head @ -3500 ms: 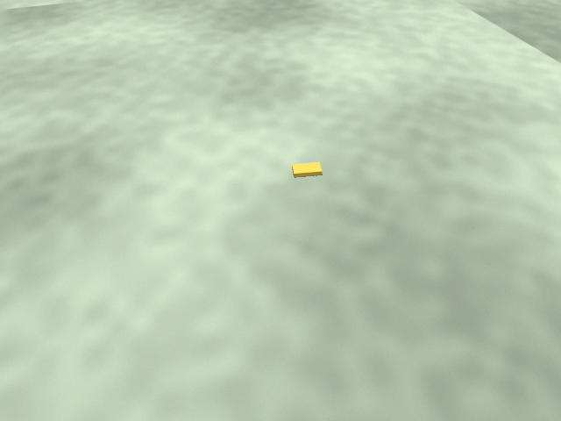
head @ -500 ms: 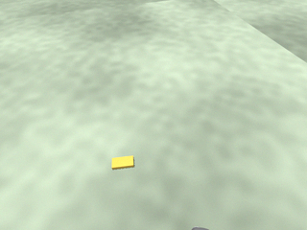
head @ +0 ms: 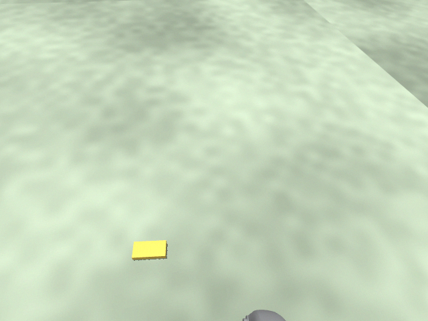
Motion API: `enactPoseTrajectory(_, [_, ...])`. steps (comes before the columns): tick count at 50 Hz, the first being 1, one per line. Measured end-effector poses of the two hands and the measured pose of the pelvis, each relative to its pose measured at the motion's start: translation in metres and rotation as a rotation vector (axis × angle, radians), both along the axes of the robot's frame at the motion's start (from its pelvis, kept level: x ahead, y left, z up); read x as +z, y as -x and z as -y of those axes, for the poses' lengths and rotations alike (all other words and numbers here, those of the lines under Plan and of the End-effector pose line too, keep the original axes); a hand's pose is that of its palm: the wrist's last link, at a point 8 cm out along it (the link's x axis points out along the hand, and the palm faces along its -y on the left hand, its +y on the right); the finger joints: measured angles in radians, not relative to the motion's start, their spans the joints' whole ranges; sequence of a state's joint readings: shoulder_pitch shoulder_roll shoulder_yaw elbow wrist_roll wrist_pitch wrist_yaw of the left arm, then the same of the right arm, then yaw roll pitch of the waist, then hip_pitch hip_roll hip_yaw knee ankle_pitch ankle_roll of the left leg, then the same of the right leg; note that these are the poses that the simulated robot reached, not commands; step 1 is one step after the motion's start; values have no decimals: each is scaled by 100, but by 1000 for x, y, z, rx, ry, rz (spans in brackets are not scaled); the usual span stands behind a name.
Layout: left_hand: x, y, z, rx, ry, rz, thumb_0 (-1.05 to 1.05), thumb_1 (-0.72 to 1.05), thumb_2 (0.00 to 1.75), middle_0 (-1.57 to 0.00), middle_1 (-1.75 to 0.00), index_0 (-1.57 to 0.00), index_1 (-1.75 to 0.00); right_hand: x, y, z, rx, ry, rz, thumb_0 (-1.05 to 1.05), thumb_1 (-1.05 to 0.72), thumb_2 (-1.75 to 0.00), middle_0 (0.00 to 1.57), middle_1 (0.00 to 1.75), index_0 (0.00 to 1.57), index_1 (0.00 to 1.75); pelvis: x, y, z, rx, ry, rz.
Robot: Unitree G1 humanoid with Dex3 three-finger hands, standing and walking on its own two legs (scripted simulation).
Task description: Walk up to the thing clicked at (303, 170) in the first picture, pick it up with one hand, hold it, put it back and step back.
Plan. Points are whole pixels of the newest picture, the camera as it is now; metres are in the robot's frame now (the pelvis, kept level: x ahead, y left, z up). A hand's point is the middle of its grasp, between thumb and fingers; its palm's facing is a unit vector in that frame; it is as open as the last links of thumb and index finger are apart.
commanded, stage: walk up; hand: left
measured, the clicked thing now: (149, 249) +0.53 +0.29 -0.75
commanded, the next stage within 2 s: none
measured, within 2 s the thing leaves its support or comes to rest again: neither
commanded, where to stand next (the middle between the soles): +0.20 -0.02 m, yaw +4 degrees
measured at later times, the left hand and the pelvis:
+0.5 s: hand (124, 317) +0.16 +0.19 -0.12, palm faces +0.02 -0.88 -0.47, open 7.4 cm; pelvis +0.11 -0.09 +0.00, yaw +3 degrees
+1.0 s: hand (110, 314) +0.17 +0.23 -0.15, palm faces +0.04 -0.92 -0.39, open 7.4 cm; pelvis +0.13 -0.05 +0.00, yaw +4 degrees
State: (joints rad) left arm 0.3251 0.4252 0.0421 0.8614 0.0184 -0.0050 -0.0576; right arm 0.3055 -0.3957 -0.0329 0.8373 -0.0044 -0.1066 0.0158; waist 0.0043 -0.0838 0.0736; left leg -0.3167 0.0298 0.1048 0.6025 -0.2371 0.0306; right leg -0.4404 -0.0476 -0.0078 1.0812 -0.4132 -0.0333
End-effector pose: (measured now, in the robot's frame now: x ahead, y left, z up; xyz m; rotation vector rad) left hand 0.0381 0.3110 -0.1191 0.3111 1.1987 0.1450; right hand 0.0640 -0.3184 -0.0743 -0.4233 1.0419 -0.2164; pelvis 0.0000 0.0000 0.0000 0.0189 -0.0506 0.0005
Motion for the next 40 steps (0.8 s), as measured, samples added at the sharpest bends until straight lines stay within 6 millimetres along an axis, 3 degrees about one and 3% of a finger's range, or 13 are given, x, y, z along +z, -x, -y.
enactPoseTrajectory(7, [20, -71, 27, -40, -21, 63, 1, 90, 90, -21, -30, -20, -30, -1, -11, 47, -28, 0, -64, 0, -90, -90, 20, 30, 21, 30, 5, -40, 34, -6, -5, -4])
enactPoseTrajectory(11, [27, -103, 43, -39, -94, 106, 0, 90, 90, -21, -30, -20, -30, -26, -28, 82, -44, -14, -114, 0, -90, -90, 20, 31, 21, 30, -8, -68, 64, 6, -3, -9])
enactPoseTrajectory(14, [30, -113, 57, -11, -136, 122, 0, 90, 90, -21, -30, -20, -30, -44, -50, 95, -51, -24, -157, 0, -91, -90, 20, 30, 21, 30, -13, -82, 79, 14, 8, -7])
enactPoseTrajectory(21, [43, -113, 80, 30, -156, 85, 0, 90, 90, -21, -30, -20, -30, -53, -107, 90, 14, -88, -166, 0, -91, -90, 20, 30, 20, 30, -2, -103, 92, 37, 9, -13])
enactPoseTrajectory(29, [27, -108, 71, 70, -163, 33, 0, 90, 90, -21, -30, -21, -30, -52, -156, 74, 51, -91, -147, 0, -91, -90, 20, 30, 20, 30, -7, -114, 87, 63, 10, -24])
enactPoseTrajectory(34, [7, -112, 54, 89, -141, 27, 0, 90, 90, -21, -30, -20, -30, -47, -175, 58, 70, -58, -109, 0, -91, -90, 20, 30, 20, 30, -15, -114, 71, 76, -9, -23])
enactPoseTrajectory(40, [0, -115, 50, 110, -111, 29, 0, 90, 90, -21, -30, -20, -30, -39, -184, 44, 68, -61, -83, 0, -91, -90, 20, 30, 21, 30, -13, -118, 63, 83, 35, -9])
